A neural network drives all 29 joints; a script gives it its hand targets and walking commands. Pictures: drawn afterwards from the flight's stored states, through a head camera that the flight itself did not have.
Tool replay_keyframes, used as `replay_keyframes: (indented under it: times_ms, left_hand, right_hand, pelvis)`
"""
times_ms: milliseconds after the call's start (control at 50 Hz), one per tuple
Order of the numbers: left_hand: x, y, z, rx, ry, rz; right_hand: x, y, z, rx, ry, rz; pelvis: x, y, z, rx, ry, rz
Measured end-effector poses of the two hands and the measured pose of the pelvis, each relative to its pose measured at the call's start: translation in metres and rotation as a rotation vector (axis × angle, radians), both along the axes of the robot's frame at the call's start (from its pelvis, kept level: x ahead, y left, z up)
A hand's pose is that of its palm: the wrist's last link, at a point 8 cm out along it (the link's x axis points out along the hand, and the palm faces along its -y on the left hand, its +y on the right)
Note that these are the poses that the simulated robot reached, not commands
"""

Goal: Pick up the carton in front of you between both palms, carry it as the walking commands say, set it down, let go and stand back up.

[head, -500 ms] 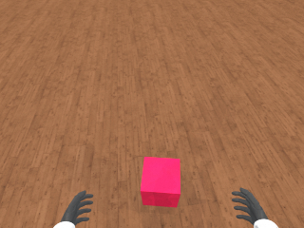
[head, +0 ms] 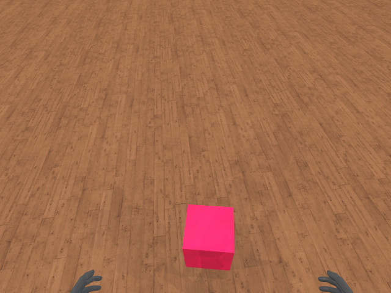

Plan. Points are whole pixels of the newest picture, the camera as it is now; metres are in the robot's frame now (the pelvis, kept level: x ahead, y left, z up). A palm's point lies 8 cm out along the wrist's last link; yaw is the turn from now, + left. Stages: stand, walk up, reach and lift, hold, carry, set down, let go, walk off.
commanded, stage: stand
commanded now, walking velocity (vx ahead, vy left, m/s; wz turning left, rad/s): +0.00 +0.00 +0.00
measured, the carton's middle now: (208, 238) +0.48 -0.01 -0.65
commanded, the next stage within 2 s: none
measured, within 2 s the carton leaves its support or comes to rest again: neither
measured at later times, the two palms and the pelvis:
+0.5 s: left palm out of the picture +0.07 +0.28 -0.10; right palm out of the picture +0.07 -0.29 -0.10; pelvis -0.02 +0.00 +0.00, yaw +0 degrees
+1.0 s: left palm out of the picture +0.05 +0.29 -0.10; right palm out of the picture +0.05 -0.30 -0.10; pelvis -0.03 +0.00 +0.01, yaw +0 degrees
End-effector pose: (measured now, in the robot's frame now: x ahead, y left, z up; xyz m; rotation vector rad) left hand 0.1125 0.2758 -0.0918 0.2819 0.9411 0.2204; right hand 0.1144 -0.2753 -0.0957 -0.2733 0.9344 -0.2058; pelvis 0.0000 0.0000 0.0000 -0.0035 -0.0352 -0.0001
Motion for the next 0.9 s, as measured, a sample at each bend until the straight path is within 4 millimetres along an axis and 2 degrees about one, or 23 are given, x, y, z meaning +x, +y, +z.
replay_keyframes:
  times_ms: [540, 900]
  left_hand:
    - [-0.045, 0.007, -0.007, 0.008, 0.103, 0.026]
    - [-0.058, 0.011, -0.008, 0.013, 0.138, 0.031]
  right_hand:
    - [-0.045, -0.014, -0.006, -0.017, 0.104, -0.021]
    - [-0.062, -0.020, -0.008, -0.027, 0.150, -0.031]
  pelvis:
    - [-0.020, -0.003, 0.005, 0.003, -0.023, -0.001]
    - [-0.028, -0.004, 0.007, 0.004, -0.026, -0.003]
